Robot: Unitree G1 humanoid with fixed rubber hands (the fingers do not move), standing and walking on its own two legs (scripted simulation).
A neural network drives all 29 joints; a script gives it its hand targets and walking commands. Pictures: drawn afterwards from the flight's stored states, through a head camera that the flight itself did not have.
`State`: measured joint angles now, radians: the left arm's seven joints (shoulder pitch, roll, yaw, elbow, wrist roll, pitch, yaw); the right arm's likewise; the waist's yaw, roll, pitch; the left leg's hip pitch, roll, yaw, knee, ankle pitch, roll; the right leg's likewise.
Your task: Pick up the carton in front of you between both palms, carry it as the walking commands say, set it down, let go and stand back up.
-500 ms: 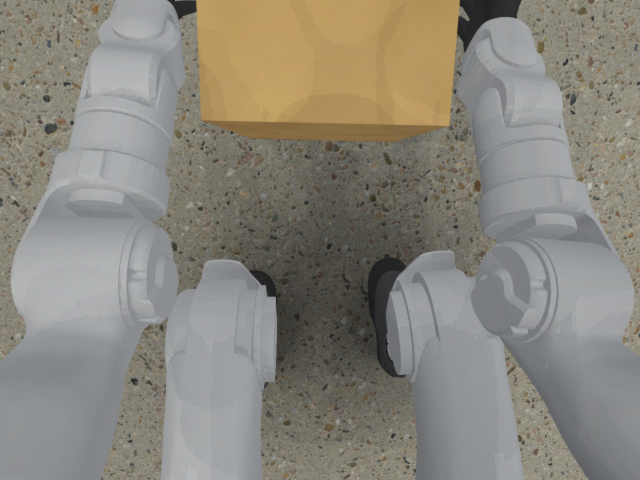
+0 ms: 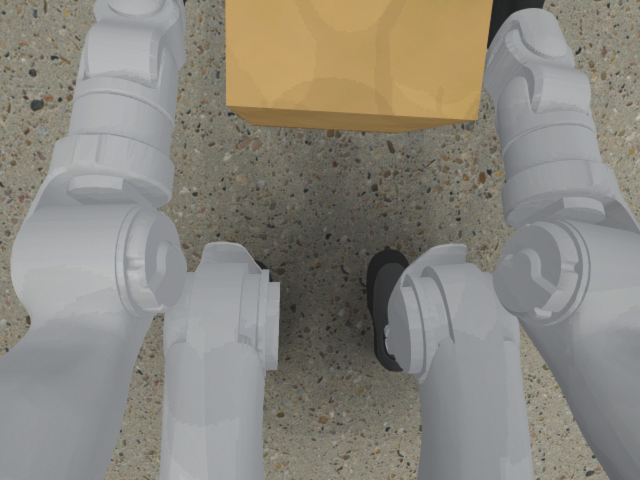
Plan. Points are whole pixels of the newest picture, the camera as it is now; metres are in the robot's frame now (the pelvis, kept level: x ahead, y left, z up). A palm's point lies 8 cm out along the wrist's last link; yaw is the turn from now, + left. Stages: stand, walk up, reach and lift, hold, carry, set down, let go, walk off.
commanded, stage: set down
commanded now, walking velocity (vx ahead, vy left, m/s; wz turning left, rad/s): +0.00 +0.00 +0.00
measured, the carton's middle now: (341, 27) +0.54 +0.00 -0.24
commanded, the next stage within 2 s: let go in 1.48 s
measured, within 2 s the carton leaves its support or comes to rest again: neither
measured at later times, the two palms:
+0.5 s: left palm out of the picture +0.56 +0.24 -0.16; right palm (519, 19) +0.54 -0.16 -0.17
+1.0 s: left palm out of the picture +0.57 +0.22 +0.01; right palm out of the picture +0.55 -0.16 +0.01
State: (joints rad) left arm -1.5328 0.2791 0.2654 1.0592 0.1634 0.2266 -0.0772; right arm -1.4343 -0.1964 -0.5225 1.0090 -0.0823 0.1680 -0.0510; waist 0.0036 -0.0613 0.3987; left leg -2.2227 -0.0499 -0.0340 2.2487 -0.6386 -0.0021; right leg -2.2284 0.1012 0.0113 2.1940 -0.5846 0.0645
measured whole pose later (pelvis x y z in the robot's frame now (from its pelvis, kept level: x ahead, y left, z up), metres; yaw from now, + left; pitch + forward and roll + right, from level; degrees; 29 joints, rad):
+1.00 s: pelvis +0.00 +0.01 +0.11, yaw +1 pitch +46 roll -3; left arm -1.42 0.44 0.15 1.05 -0.03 0.20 -0.01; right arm -1.30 -0.21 -0.35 0.88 0.06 0.19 -0.15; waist -0.05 0.00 0.07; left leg -2.09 -0.07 -0.04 1.82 -0.52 0.00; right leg -2.08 0.06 0.03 1.77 -0.50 0.06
